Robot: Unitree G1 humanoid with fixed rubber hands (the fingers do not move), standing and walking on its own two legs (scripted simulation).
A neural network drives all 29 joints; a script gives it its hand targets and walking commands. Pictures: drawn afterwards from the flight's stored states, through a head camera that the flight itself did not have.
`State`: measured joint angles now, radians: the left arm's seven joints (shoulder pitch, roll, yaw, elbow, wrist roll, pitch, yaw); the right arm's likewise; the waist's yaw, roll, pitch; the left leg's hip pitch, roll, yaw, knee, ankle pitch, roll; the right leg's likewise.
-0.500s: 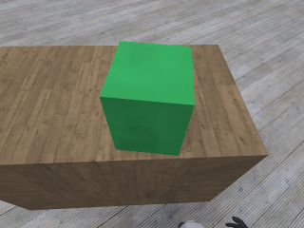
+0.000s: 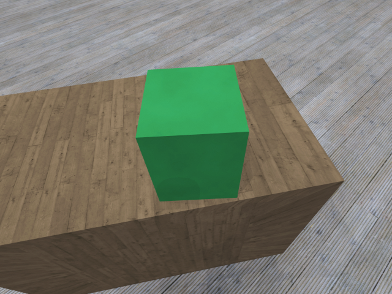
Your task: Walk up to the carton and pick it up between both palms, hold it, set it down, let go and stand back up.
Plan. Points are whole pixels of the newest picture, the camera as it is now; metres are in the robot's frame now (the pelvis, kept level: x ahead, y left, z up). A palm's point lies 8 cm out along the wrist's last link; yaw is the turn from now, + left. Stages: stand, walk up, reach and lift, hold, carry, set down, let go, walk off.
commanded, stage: walk up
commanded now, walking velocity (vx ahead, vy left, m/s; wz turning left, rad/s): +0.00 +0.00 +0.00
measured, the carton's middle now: (194, 137) +0.45 -0.01 +0.04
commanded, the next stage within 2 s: stand in 1.56 s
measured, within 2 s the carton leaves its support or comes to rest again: neither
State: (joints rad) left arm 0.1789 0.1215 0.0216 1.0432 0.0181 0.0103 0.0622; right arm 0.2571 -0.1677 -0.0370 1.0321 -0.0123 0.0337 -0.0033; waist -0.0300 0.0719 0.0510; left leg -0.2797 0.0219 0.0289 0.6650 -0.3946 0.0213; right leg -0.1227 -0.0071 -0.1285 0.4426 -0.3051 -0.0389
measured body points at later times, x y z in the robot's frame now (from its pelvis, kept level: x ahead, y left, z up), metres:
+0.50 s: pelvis +0.00 +0.03 +0.01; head +0.01 +0.04 +0.46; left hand -0.03 +0.24 -0.16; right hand +0.00 -0.18 -0.15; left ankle +0.00 +0.13 -0.74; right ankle -0.04 -0.09 -0.74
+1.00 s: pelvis +0.01 +0.04 +0.00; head +0.02 +0.05 +0.45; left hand -0.02 +0.24 -0.16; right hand -0.01 -0.16 -0.16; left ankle +0.00 +0.13 -0.74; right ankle -0.04 -0.09 -0.74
